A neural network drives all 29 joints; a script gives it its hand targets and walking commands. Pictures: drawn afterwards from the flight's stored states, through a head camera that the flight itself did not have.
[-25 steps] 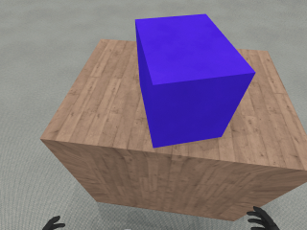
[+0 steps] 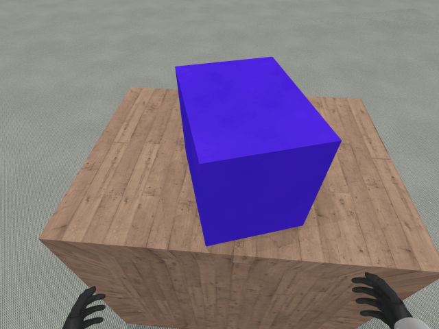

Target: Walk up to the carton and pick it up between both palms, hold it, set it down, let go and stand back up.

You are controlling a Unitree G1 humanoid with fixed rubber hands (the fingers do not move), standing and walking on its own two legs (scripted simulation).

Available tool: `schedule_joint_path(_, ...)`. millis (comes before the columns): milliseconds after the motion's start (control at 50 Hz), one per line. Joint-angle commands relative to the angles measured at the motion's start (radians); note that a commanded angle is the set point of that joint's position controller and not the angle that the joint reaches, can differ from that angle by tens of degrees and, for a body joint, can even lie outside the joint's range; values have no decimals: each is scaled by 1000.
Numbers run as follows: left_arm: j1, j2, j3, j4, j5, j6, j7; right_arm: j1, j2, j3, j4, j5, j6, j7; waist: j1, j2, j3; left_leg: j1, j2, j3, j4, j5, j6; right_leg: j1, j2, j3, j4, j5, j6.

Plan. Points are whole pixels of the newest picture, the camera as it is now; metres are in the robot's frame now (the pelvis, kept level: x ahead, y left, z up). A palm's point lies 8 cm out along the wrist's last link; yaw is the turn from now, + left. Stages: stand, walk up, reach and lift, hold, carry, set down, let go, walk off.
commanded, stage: reach and lift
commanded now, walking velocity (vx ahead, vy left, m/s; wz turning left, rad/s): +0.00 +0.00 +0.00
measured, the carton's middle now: (240, 147) +0.47 -0.02 +0.08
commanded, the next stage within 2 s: none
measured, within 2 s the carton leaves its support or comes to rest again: neither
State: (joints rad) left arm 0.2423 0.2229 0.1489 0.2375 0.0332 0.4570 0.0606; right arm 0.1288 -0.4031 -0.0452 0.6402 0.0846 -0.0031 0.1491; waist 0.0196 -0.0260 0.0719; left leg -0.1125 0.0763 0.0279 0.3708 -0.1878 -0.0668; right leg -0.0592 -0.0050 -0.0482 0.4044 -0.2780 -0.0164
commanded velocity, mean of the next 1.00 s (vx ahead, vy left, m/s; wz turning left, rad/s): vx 0.00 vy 0.00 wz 0.00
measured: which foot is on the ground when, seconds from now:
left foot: down 0.00-1.00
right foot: down 0.00-1.00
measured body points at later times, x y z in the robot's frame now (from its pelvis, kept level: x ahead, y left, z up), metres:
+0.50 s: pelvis +0.00 +0.00 +0.01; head -0.02 +0.01 +0.46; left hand +0.17 +0.23 -0.01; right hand +0.17 -0.28 +0.00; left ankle +0.01 +0.16 -0.74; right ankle -0.03 -0.10 -0.74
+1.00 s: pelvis -0.02 +0.00 +0.00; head -0.03 +0.00 +0.45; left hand +0.17 +0.18 +0.05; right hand +0.17 -0.27 +0.04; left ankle +0.01 +0.16 -0.74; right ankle -0.03 -0.10 -0.74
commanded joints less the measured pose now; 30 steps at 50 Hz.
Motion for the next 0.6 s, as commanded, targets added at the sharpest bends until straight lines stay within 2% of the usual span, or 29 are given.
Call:
schedule_joint_path(0,-53,124,36,-187,-5,-81,7,-35,-193,-50,-169,15,-63,-14,-13,-29,-186,119,-100,60,-25,309,12,28,37,9,-70,593,25)
schedule_joint_path(40,-36,77,24,-200,-5,-91,12,-16,-190,-54,-129,35,-71,-9,-10,13,-172,121,-97,52,-28,289,25,-19,29,14,-89,566,23)
schedule_joint_path(60,-32,105,29,-203,-12,-98,13,-25,-202,-56,-200,41,-75,-14,-3,-20,-177,149,-97,54,-28,308,23,-10,32,7,-95,555,22)
schedule_joint_path(80,-12,75,17,-239,-14,-104,13,8,-196,-48,-198,51,-75,-13,-29,-39,-171,149,-102,51,-39,310,26,-10,37,15,-99,606,24)
schedule_joint_path(100,-8,70,19,-244,-19,-105,14,13,-204,-69,-230,43,-73,-15,-21,-58,-176,122,-102,51,-45,259,29,3,37,21,-101,572,24)
schedule_joint_path(120,14,58,27,-236,-2,-107,22,21,-203,-62,-224,67,-68,-16,-18,-18,-144,130,-96,50,-68,263,29,-9,39,15,-135,504,18)
schedule_joint_path(140,-4,60,14,-321,-22,-121,24,8,-215,-94,-281,49,-67,-11,-26,-48,-154,162,-101,53,-71,250,31,-40,52,-1,-132,447,17)
schedule_joint_path(160,12,45,9,-238,-17,-120,29,-14,-226,-87,-267,70,-66,-5,1,-41,-143,160,-81,38,-68,267,28,-49,52,-6,-137,424,8)
schedule_joint_path(180,25,46,-3,-280,-30,-133,33,10,-220,-77,-317,77,-77,-1,-23,-55,-141,161,-86,47,-70,259,28,-43,50,9,-149,448,6)
schedule_joint_path(200,14,34,3,-334,-16,-144,39,32,-223,-75,-314,71,-70,-2,-6,-49,-145,189,-89,52,-82,264,28,-57,60,2,-155,402,9)
schedule_joint_path(220,39,47,13,-297,-10,-143,39,47,-204,-65,-322,102,-61,-2,-2,-31,-115,163,-94,54,-79,259,36,-42,44,29,-167,407,9)
schedule_joint_path(240,50,7,10,-324,-5,-141,48,68,-221,-83,-273,95,-51,2,-8,-12,-115,190,-80,46,-88,278,25,-50,54,23,-175,361,-8)
schedule_joint_path(260,47,17,6,-348,-12,-134,47,46,-227,-88,-363,103,-43,7,5,-25,-96,194,-84,53,-101,227,26,-74,57,16,-195,288,1)
schedule_joint_path(280,27,1,21,-319,-5,-133,52,29,-234,-92,-341,105,-32,10,25,-17,-66,150,-90,67,-108,180,35,-88,57,36,-213,239,-12)
schedule_joint_path(300,45,-20,-8,-369,-13,-137,65,25,-247,-93,-377,111,-34,19,20,-39,-90,163,-82,64,-107,191,27,-100,67,18,-201,235,-15)
schedule_joint_path(320,40,-13,-17,-403,-18,-147,74,54,-206,-70,-418,130,-41,29,38,-20,-112,175,-86,66,-96,209,34,-124,55,31,-202,259,-23)
schedule_joint_path(340,51,-30,-21,-373,-14,-151,78,53,-234,-101,-404,122,-34,31,9,-33,-58,145,-88,69,-112,179,36,-106,58,37,-216,227,-19)
schedule_joint_path(360,82,-41,-33,-378,-23,-157,83,71,-225,-84,-428,154,-31,41,19,-36,-56,153,-78,61,-130,182,40,-92,65,32,-212,227,-21)
schedule_joint_path(380,41,-23,-46,-435,-23,-165,87,59,-234,-92,-449,156,-31,45,20,-17,-84,166,-81,77,-125,166,33,-114,51,35,-214,213,-23)
schedule_joint_path(400,56,-60,-59,-436,-28,-171,92,77,-242,-101,-404,145,-18,51,17,-46,-96,194,-78,66,-132,150,29,-131,67,25,-205,167,-32)
schedule_joint_path(420,76,-67,-51,-426,-26,-159,90,125,-246,-97,-451,173,-18,44,16,-25,-53,199,-83,69,-118,167,32,-152,56,46,-236,164,-33)
schedule_joint_path(440,92,-74,-48,-431,-19,-159,89,90,-240,-84,-479,180,-19,48,32,-24,-60,194,-85,70,-123,174,37,-155,49,46,-240,198,-31)
schedule_joint_path(460,109,-63,-54,-470,-33,-175,86,115,-224,-85,-479,173,-25,49,21,-47,-74,173,-89,79,-118,189,43,-131,43,56,-219,250,-28)
schedule_joint_path(480,124,-70,-45,-448,-14,-180,87,124,-219,-56,-484,184,-31,46,23,-40,-67,162,-90,73,-116,187,37,-100,41,67,-207,310,-27)
schedule_joint_path(500,126,-71,-44,-492,-8,-182,94,141,-230,-70,-441,196,-28,44,24,0,-74,170,-94,68,-121,196,35,-118,41,58,-199,302,-27)
schedule_joint_path(520,120,-76,-32,-470,-9,-181,91,126,-238,-80,-480,186,-29,40,19,-55,-41,179,-92,66,-123,179,50,-122,52,55,-216,250,-17)
schedule_joint_path(540,118,-94,-55,-479,-4,-188,94,89,-218,-85,-505,185,-39,41,38,-40,-58,155,-93,71,-125,157,45,-129,54,58,-209,247,-20)
schedule_joint_path(560,111,-93,-69,-526,-4,-200,107,110,-218,-77,-513,203,-50,51,23,-13,-88,170,-88,73,-114,177,39,-158,49,60,-197,241,-32)
schedule_joint_path(580,112,-125,-96,-521,-27,-209,113,99,-234,-79,-490,211,-60,57,31,-10,-77,179,-81,51,-114,217,38,-168,50,49,-213,273,-38)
